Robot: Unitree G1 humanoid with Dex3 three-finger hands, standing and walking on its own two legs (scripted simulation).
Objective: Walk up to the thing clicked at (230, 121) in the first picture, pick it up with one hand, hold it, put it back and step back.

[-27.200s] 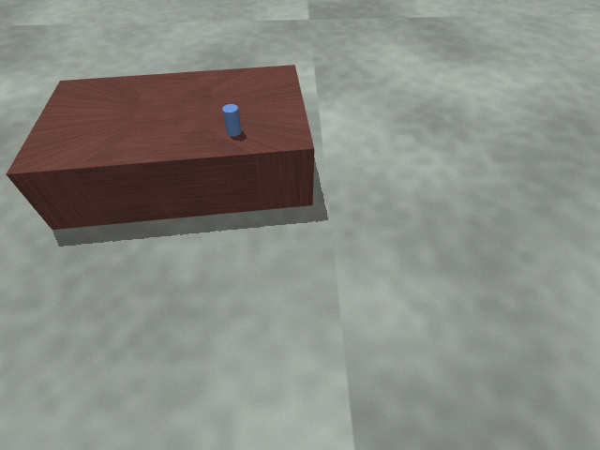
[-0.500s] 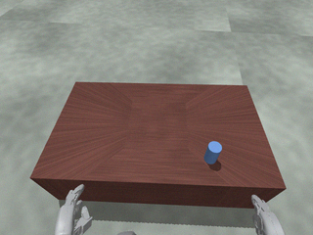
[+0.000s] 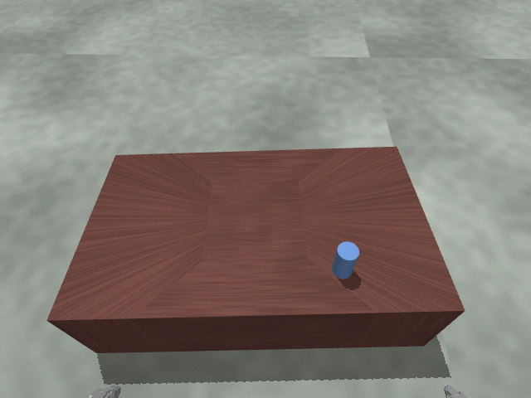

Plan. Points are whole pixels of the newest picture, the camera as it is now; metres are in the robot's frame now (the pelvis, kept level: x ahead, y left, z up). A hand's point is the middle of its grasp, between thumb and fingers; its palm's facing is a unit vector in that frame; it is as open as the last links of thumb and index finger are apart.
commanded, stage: home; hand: right
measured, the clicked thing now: (345, 260) +0.53 -0.20 -0.37
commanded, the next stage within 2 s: stand in 0.26 s
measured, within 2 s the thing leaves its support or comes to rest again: neither
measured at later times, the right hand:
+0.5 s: hand out of the picture +0.04 -0.23 -0.13, palm faces +0.00 +0.93 -0.36, open 16.6 cm
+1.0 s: hand out of the picture +0.06 -0.22 -0.14, palm faces -0.02 +0.94 -0.33, open 7.6 cm
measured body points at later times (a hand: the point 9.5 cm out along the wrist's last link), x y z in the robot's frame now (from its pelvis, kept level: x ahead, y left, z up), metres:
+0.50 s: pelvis -0.01 +0.01 +0.02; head -0.02 +0.02 +0.47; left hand +0.05 +0.30 -0.12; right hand +0.04 -0.28 -0.11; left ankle +0.01 +0.13 -0.72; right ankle +0.00 -0.11 -0.72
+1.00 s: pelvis +0.00 +0.03 +0.02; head +0.01 +0.03 +0.47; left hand +0.05 +0.32 -0.12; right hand +0.06 -0.26 -0.11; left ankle +0.01 +0.13 -0.72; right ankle +0.00 -0.11 -0.72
